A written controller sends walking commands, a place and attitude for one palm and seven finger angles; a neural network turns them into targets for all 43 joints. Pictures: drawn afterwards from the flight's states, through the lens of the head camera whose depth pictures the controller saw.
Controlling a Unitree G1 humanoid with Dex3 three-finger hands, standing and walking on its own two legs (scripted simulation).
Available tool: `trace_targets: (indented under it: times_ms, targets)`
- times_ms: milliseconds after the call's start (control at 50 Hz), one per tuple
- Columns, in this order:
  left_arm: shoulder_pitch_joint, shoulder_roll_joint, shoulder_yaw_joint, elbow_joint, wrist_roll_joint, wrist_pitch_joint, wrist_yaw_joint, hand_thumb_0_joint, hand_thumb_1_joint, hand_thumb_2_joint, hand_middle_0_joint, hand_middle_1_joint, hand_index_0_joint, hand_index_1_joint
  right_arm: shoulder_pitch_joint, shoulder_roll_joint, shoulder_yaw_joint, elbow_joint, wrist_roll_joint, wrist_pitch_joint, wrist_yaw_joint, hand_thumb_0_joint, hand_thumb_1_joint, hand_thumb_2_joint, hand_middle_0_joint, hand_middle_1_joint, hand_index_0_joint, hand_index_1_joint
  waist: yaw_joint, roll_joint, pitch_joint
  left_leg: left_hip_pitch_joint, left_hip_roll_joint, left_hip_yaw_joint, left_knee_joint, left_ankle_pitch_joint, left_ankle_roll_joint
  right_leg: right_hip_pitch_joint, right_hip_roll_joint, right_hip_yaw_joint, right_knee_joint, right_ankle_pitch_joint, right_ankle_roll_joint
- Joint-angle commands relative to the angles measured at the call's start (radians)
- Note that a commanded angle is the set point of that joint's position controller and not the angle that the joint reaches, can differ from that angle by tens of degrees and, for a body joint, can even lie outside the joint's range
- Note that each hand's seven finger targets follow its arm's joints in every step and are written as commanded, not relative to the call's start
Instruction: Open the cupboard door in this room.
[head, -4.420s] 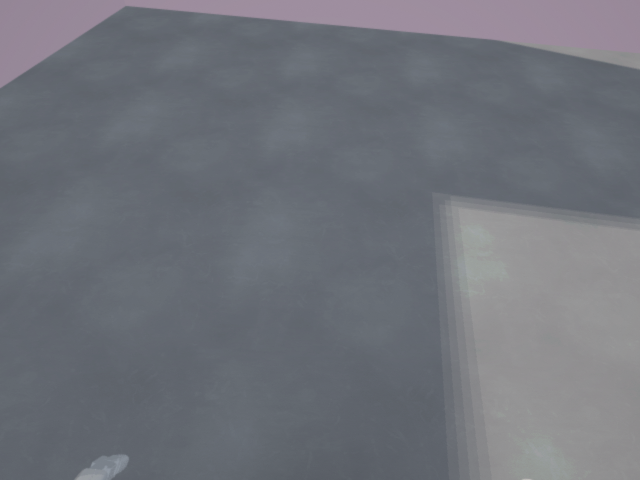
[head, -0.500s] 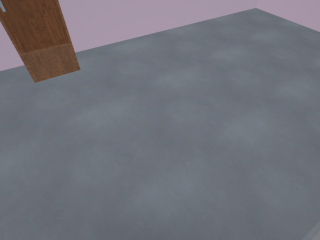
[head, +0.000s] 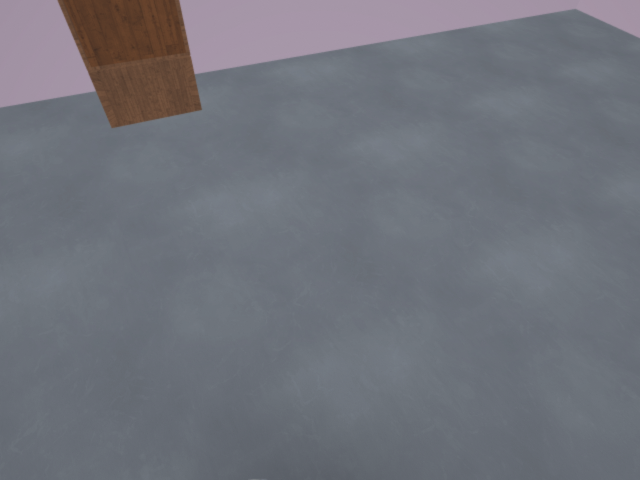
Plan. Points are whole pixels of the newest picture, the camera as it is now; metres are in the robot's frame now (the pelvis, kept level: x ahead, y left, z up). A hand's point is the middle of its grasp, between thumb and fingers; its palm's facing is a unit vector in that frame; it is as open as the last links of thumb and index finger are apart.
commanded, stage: stand and wait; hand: left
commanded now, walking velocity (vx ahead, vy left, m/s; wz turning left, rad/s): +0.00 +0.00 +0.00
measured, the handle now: out of the picture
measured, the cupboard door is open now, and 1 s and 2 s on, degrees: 0 0 0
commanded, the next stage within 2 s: turn or walk to find it in 0.10 s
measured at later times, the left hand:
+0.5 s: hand out of the picture +0.04 +0.17 -0.14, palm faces +0.19 -0.94 -0.27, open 7.3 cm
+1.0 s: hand out of the picture -0.07 +0.17 -0.17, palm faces +0.23 -0.96 -0.17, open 7.3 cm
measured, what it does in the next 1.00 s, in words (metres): steps on the spot: right foot, then left foot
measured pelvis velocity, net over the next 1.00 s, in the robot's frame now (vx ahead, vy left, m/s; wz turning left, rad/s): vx -0.01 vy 0.01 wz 0.18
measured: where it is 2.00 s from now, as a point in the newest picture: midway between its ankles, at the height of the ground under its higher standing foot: outside the picture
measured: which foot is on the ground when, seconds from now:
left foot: down 0.00-0.36, up 0.38-0.70, down 0.72-1.00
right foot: down 0.00-0.04, up 0.06-0.32, down 0.34-1.00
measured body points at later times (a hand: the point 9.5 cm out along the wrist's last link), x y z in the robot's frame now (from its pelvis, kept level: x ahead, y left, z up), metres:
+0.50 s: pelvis +0.00 -0.03 +0.02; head +0.03 -0.06 +0.46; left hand +0.03 +0.21 -0.12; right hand +0.08 -0.28 -0.15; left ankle -0.02 +0.10 -0.66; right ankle -0.02 -0.13 -0.73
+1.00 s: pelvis -0.01 +0.01 +0.01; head -0.01 +0.02 +0.46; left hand -0.08 +0.22 -0.15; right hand +0.11 -0.20 -0.13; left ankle -0.04 +0.11 -0.73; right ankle -0.02 -0.13 -0.73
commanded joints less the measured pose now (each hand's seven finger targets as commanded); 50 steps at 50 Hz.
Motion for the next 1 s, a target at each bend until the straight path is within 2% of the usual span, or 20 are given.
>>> trace_targets:
  times_ms: [0,20,60,100,220,280,300,320,340,360,400,440,520,620,680,720,760,800,860,980]
  targets:
    - [-0.014,0.080,0.015,-0.077,-0.001,-0.010,0.005,0.000,0.900,0.900,-0.200,-0.300,-0.200,-0.300,0.084,-0.116,-0.007,-0.043,-0.001,-0.036,-0.008,0.000,-0.900,-0.900,0.200,0.300,0.200,0.300,-0.034,0.222,-0.005,0.066,0.197,-0.268,-0.292,0.080,0.046,-0.079,-0.006,0.014,0.044,-0.086,-0.008]
    - [-0.006,0.066,0.009,-0.074,-0.002,-0.009,0.006,0.000,0.900,0.900,-0.200,-0.300,-0.200,-0.300,0.070,-0.150,-0.013,-0.046,-0.001,-0.044,-0.017,0.000,-0.900,-0.900,0.200,0.300,0.200,0.300,-0.027,0.315,-0.007,0.080,0.265,-0.406,-0.403,0.083,0.094,-0.088,0.047,0.025,0.174,-0.155,0.005]
    - [0.010,0.071,0.003,-0.055,0.002,-0.010,0.004,0.000,0.900,0.900,-0.200,-0.300,-0.200,-0.300,0.045,-0.150,-0.008,-0.046,0.005,-0.053,-0.032,0.000,-0.900,-0.900,0.200,0.300,0.200,0.300,-0.013,0.263,-0.020,0.111,0.283,-0.408,-0.406,0.155,0.149,-0.107,0.016,0.112,0.291,-0.218,-0.006]
    - [0.001,0.063,-0.002,-0.047,0.000,-0.013,-0.001,0.000,0.900,0.900,-0.200,-0.300,-0.200,-0.300,0.009,-0.157,-0.004,-0.049,0.001,-0.052,-0.034,0.000,-0.900,-0.900,0.200,0.300,0.200,0.300,-0.005,0.190,-0.019,0.123,0.263,-0.356,-0.373,0.218,0.163,-0.096,0.016,0.127,0.267,-0.210,-0.002]
    - [-0.026,0.072,-0.001,-0.078,-0.013,-0.017,-0.002,0.000,0.900,0.900,-0.200,-0.300,-0.200,-0.300,0.033,-0.204,-0.022,-0.053,0.001,-0.035,-0.028,0.000,-0.900,-0.900,0.200,0.300,0.200,0.300,-0.023,0.124,-0.087,0.239,0.218,-0.337,-0.311,0.456,0.152,-0.038,0.063,0.112,0.077,-0.141,0.014]
    - [0.023,0.093,0.006,-0.079,-0.016,-0.025,0.002,0.000,0.900,0.900,-0.200,-0.300,-0.200,-0.300,-0.005,-0.204,-0.029,-0.069,0.009,-0.031,-0.019,0.000,-0.900,-0.900,0.200,0.300,0.200,0.300,0.008,0.137,-0.128,0.206,0.164,-0.303,-0.250,0.433,0.098,0.101,0.060,0.103,-0.171,0.020,0.019]
    - [0.041,0.118,0.011,-0.073,-0.014,-0.029,0.005,0.000,0.900,0.900,-0.200,-0.300,-0.200,-0.300,-0.017,-0.182,-0.030,-0.075,0.015,-0.031,-0.014,0.000,-0.900,-0.900,0.200,0.300,0.200,0.300,0.014,0.093,-0.138,0.126,0.130,-0.267,-0.213,0.352,0.057,0.211,0.024,0.125,-0.257,0.117,0.012]
    - [0.042,0.173,0.023,-0.078,-0.005,-0.035,0.010,0.000,0.900,0.900,-0.200,-0.300,-0.200,-0.300,-0.026,-0.146,-0.025,-0.088,0.021,-0.031,-0.007,0.000,-0.900,-0.900,0.200,0.300,0.200,0.300,0.018,-0.045,-0.119,-0.037,0.059,-0.175,-0.115,0.180,0.004,0.314,-0.112,0.244,-0.295,0.144,-0.027]
    - [0.029,0.243,0.039,-0.092,0.003,-0.036,0.013,0.000,0.900,0.900,-0.200,-0.300,-0.200,-0.300,-0.054,-0.111,-0.020,-0.120,0.018,-0.029,-0.004,0.000,-0.900,-0.900,0.200,0.300,0.200,0.300,0.028,-0.246,-0.051,-0.174,-0.039,-0.033,0.022,-0.092,-0.042,0.301,-0.296,0.400,-0.318,0.260,-0.118]
    - [0.014,0.253,0.038,-0.114,0.003,-0.034,0.010,0.000,0.900,0.900,-0.200,-0.300,-0.200,-0.300,-0.083,-0.146,-0.036,-0.134,0.008,-0.019,-0.002,0.000,-0.900,-0.900,0.200,0.300,0.200,0.300,0.036,-0.197,-0.038,-0.157,-0.026,-0.025,0.207,-0.250,-0.048,0.199,-0.384,0.409,-0.316,0.371,-0.191]
    - [-0.060,0.183,0.027,-0.126,-0.001,-0.038,0.012,0.000,0.900,0.900,-0.200,-0.300,-0.200,-0.300,-0.074,-0.144,-0.041,-0.092,0.002,0.007,-0.002,0.000,-0.900,-0.900,0.200,0.300,0.200,0.300,-0.007,-0.151,0.044,-0.160,0.015,-0.051,0.415,-0.197,-0.055,0.104,-0.286,0.304,-0.313,0.413,-0.188]
    - [-0.058,0.156,0.012,-0.124,-0.001,-0.044,0.006,0.000,0.900,0.900,-0.200,-0.300,-0.200,-0.300,-0.045,-0.118,-0.034,-0.071,0.007,0.009,0.004,0.000,-0.900,-0.900,0.200,0.300,0.200,0.300,-0.023,-0.110,0.042,-0.161,0.024,-0.016,0.466,-0.138,-0.064,0.139,-0.216,0.198,-0.265,0.531,-0.159]
    - [0.025,0.159,0.004,-0.092,0.005,-0.051,0.007,0.000,0.900,0.900,-0.200,-0.300,-0.200,-0.300,-0.091,-0.102,-0.016,-0.072,0.014,0.006,0.002,0.000,-0.900,-0.900,0.200,0.300,0.200,0.300,0.007,-0.145,0.005,-0.106,0.044,0.032,0.312,-0.141,-0.078,0.218,-0.195,0.153,-0.227,0.685,-0.153]
    - [0.078,0.182,0.002,-0.046,0.007,-0.047,0.004,0.000,0.900,0.900,-0.200,-0.300,-0.200,-0.300,-0.141,-0.090,0.006,-0.064,0.019,-0.012,-0.003,0.000,-0.900,-0.900,0.200,0.300,0.200,0.300,0.033,-0.184,-0.022,0.033,0.040,0.091,0.007,-0.114,-0.067,0.248,-0.174,0.171,-0.182,0.750,-0.155]
    - [0.052,0.162,-0.006,-0.027,-0.009,-0.044,0.005,0.000,0.900,0.900,-0.200,-0.300,-0.200,-0.300,-0.065,-0.119,0.009,-0.018,0.018,-0.037,-0.011,0.000,-0.900,-0.900,0.200,0.300,0.200,0.300,-0.010,-0.108,-0.070,0.266,0.069,0.077,-0.261,0.220,-0.050,0.176,-0.117,0.133,-0.091,0.610,-0.077]
    - [0.102,0.097,-0.021,-0.021,-0.012,-0.039,0.005,0.000,0.900,0.900,-0.200,-0.300,-0.200,-0.300,-0.042,-0.196,0.000,-0.002,0.014,-0.052,-0.020,0.000,-0.900,-0.900,0.200,0.300,0.200,0.300,0.004,0.101,-0.148,0.434,0.254,-0.067,-0.172,0.657,0.037,0.053,-0.044,0.084,-0.068,0.231,-0.012]
    - [0.074,0.081,-0.029,0.008,-0.013,-0.028,0.005,0.000,0.900,0.900,-0.200,-0.300,-0.200,-0.300,-0.084,-0.190,0.005,0.012,0.015,-0.049,-0.029,0.000,-0.900,-0.900,0.200,0.300,0.200,0.300,0.004,0.225,-0.071,0.340,0.266,-0.069,-0.235,0.614,0.064,0.072,-0.023,0.068,-0.089,0.003,0.007]
    - [0.067,0.093,-0.033,0.028,-0.013,-0.025,0.001,0.000,0.900,0.900,-0.200,-0.300,-0.200,-0.300,-0.102,-0.162,0.017,0.014,0.019,-0.048,-0.034,0.000,-0.900,-0.900,0.200,0.300,0.200,0.300,0.011,0.206,-0.017,0.270,0.236,-0.054,-0.265,0.570,0.059,0.116,-0.026,0.075,-0.123,0.024,0.007]
    - [0.109,0.097,-0.041,0.075,-0.005,-0.034,-0.001,0.000,0.900,0.900,-0.200,-0.300,-0.200,-0.300,-0.105,-0.135,0.021,0.025,0.024,-0.049,-0.034,0.000,-0.900,-0.900,0.200,0.300,0.200,0.300,0.009,0.067,0.000,0.276,0.169,0.009,-0.226,0.432,0.005,0.136,-0.054,0.102,-0.229,0.269,-0.006]
    - [0.079,0.110,-0.025,0.060,-0.006,-0.027,0.002,0.000,0.900,0.900,-0.200,-0.300,-0.200,-0.300,-0.078,-0.133,0.017,0.024,0.020,-0.044,-0.026,0.000,-0.900,-0.900,0.200,0.300,0.200,0.300,0.006,0.023,0.030,0.195,0.158,-0.017,-0.255,0.293,0.007,0.134,-0.067,0.069,-0.199,0.189,0.000]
